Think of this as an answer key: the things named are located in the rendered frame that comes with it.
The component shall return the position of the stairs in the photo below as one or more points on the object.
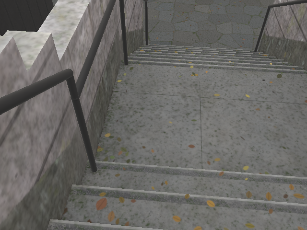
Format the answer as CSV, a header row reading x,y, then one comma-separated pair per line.
x,y
210,56
126,196

